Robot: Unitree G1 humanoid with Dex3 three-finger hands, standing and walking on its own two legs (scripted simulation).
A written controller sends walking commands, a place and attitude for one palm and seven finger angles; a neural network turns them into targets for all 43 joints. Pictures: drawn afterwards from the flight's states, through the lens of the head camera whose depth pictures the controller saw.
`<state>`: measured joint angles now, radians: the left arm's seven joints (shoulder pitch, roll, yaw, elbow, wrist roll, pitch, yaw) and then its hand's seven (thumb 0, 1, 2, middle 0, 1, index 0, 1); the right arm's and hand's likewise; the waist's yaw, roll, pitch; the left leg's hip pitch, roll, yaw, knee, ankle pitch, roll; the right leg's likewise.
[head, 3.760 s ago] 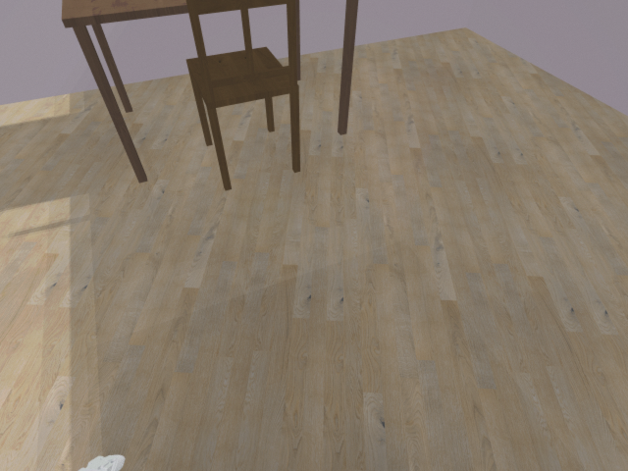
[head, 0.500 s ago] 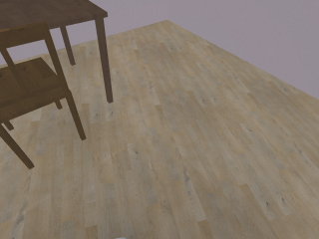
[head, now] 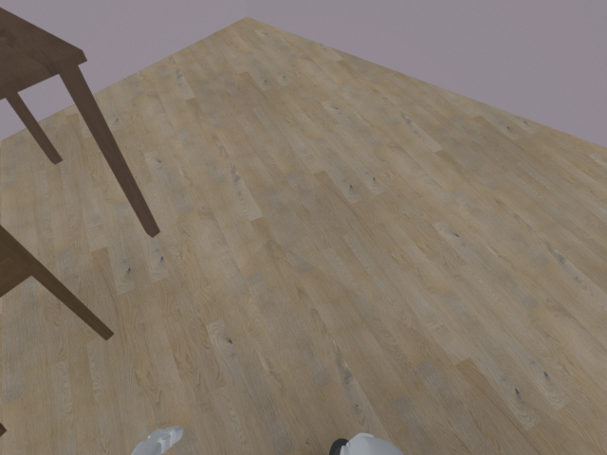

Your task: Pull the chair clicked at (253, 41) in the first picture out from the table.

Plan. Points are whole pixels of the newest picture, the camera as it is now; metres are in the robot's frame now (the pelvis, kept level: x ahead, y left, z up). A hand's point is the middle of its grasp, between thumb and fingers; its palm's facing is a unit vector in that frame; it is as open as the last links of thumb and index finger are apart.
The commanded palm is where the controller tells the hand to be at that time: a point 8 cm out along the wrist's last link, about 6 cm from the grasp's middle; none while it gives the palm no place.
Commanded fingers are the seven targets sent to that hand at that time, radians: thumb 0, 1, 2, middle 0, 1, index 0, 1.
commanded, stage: walk to a spot facing it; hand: left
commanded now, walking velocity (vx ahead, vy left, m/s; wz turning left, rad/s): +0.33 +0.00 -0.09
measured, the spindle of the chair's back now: out of the picture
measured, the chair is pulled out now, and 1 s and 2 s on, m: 0.00 0.00 0.00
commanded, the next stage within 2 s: turn to face it in 0.12 s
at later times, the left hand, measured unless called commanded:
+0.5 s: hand (161, 430) +0.19 +0.23 -0.18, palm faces +0.16 -0.97 -0.16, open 7.3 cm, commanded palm none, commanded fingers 0.00 0.90 0.90 -0.20 -0.30 -0.20 -0.30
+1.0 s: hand (169, 349) +0.29 +0.22 -0.12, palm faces +0.37 -0.88 -0.30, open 7.4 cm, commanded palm none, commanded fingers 0.00 0.90 0.90 -0.20 -0.30 -0.20 -0.30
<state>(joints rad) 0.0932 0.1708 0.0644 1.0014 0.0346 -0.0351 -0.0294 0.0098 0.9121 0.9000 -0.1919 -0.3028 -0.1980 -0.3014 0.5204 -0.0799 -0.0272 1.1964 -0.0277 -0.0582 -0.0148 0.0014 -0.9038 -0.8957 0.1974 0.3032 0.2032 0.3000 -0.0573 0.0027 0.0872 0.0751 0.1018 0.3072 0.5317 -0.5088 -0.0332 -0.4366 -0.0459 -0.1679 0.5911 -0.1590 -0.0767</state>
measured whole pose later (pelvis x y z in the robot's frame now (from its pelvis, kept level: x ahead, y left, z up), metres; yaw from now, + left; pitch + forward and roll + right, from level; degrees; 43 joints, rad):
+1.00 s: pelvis +0.24 -0.01 +0.02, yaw +23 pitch +0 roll +2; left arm 0.14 0.19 0.04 0.85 0.02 0.01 0.02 0.01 0.91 0.90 -0.20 -0.30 -0.20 -0.30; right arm 0.21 -0.26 -0.10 0.93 -0.03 0.07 0.01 0.00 -0.90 -0.90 0.20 0.30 0.20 0.30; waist -0.05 0.05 0.07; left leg -0.51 -0.06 -0.04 1.01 -0.44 -0.03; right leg -0.27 -0.06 -0.08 0.58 -0.31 -0.01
